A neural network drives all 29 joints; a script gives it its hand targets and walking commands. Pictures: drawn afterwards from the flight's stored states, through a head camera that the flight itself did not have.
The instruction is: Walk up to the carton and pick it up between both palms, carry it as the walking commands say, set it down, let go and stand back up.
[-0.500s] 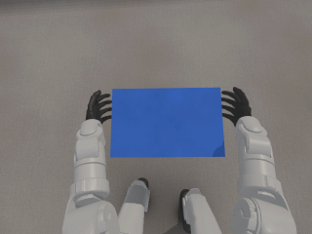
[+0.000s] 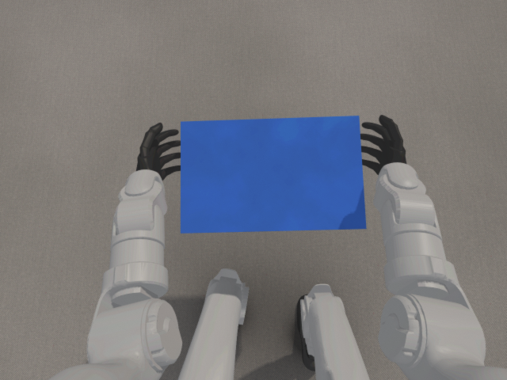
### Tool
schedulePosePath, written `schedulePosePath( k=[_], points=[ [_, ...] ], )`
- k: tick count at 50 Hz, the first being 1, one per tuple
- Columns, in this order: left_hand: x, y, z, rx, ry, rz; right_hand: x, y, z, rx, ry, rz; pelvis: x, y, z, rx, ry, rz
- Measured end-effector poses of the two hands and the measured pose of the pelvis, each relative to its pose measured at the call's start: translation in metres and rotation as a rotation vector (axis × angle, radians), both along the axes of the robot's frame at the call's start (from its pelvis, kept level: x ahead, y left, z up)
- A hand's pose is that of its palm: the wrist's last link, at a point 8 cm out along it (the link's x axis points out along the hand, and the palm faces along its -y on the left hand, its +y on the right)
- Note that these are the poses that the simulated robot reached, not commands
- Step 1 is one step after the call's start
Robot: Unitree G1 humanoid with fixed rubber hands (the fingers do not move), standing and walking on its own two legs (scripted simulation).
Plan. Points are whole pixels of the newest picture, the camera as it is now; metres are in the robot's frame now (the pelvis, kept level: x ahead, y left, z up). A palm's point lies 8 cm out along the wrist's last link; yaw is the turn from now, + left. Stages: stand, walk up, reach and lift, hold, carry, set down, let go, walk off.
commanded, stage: set down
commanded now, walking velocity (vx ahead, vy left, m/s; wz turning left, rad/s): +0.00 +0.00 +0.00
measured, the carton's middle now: (269, 180) +0.43 +0.04 -0.18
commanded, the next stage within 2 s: none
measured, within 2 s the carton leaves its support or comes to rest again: neither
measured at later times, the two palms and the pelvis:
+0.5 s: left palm (164, 175) +0.42 +0.24 -0.17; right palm (365, 168) +0.47 -0.13 -0.16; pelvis -0.02 +0.00 -0.08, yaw -1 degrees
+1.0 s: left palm (177, 178) +0.44 +0.25 -0.26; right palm (350, 173) +0.48 -0.13 -0.25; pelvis -0.04 +0.01 -0.14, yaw -1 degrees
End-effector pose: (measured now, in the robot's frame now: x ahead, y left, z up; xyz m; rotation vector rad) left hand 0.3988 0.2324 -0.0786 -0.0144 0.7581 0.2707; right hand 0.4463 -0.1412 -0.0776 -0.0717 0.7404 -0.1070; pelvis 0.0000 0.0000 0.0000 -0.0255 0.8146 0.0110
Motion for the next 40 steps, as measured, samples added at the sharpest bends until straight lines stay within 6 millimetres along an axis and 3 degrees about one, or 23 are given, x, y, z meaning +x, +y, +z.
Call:
schedulePosePath(
  k=[40],
  points=[
    [0.031,0.012,-0.145,0.012,-0.009,0.01,0.03,0.011,-0.137,0.002,-0.021,0.037,-0.036,0.01,-0.118,-0.017,0.068,-0.004]
  ],
)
